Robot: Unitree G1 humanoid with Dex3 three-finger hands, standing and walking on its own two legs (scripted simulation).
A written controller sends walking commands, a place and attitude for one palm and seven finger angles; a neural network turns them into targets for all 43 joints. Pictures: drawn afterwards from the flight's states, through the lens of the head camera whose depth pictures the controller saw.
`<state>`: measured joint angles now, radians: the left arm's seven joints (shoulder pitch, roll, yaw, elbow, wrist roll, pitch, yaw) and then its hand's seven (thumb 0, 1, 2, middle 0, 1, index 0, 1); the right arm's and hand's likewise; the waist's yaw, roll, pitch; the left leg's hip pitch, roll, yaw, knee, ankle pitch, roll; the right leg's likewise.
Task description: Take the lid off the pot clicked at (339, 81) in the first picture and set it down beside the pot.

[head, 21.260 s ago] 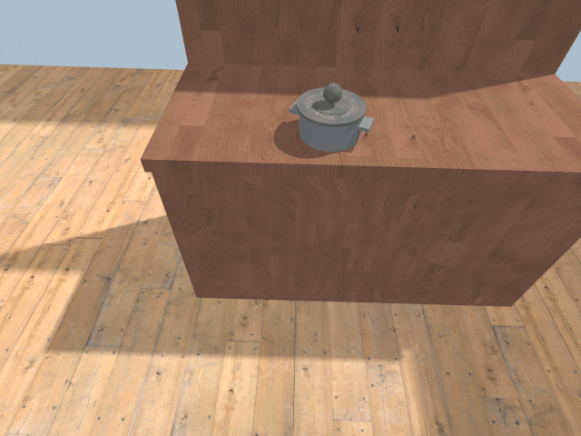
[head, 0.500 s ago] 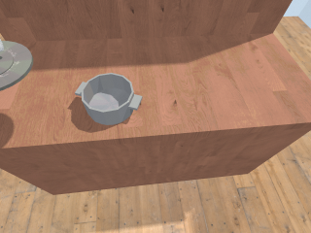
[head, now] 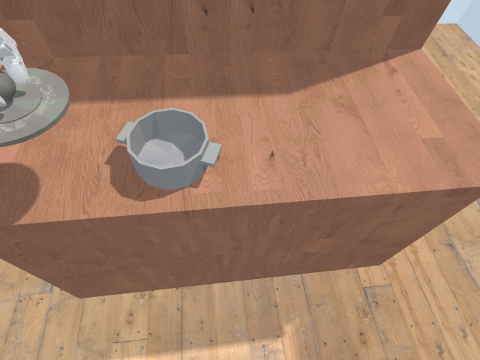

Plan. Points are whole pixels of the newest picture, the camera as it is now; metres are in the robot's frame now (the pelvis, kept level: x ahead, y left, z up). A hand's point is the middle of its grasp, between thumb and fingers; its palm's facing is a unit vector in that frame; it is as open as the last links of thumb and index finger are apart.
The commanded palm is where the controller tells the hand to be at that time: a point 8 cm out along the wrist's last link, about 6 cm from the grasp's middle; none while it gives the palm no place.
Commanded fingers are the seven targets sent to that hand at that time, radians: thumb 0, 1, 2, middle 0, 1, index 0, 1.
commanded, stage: lower the lid onto the table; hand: left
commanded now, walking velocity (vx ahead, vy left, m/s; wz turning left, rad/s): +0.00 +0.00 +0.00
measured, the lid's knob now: out of the picture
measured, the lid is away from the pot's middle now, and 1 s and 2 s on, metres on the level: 0.23 0.23 0.22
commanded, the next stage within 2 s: none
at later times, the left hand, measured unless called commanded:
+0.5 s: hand out of the picture +0.46 +0.35 +0.16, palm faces -0.38 -0.14 -0.91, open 7.3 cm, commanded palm +0.49 +0.35 +0.23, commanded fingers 0.00 0.74 0.88 -0.83 -1.05 -0.85 -1.07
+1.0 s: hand (5, 118) +0.46 +0.35 +0.13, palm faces -0.41 -0.14 -0.90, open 7.3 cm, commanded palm +0.50 +0.35 +0.19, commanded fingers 0.00 0.74 0.88 -0.83 -1.05 -0.85 -1.07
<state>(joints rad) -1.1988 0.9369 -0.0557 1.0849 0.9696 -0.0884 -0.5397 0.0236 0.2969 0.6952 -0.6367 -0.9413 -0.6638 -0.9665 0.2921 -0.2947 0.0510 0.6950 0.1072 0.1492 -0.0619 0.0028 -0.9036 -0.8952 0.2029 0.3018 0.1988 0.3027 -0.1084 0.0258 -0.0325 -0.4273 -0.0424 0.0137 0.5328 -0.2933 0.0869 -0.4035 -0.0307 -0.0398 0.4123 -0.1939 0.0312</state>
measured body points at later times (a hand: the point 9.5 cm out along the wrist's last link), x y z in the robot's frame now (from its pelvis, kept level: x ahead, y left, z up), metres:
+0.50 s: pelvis +0.00 +0.00 +0.00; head +0.08 +0.01 +0.44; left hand +0.48 +0.35 +0.21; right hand +0.02 -0.29 -0.12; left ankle -0.03 +0.06 -0.74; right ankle -0.01 -0.16 -0.74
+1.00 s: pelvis +0.00 +0.00 -0.01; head +0.09 +0.02 +0.43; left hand +0.48 +0.35 +0.18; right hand +0.01 -0.28 -0.13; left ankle -0.03 +0.06 -0.74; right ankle +0.00 -0.16 -0.74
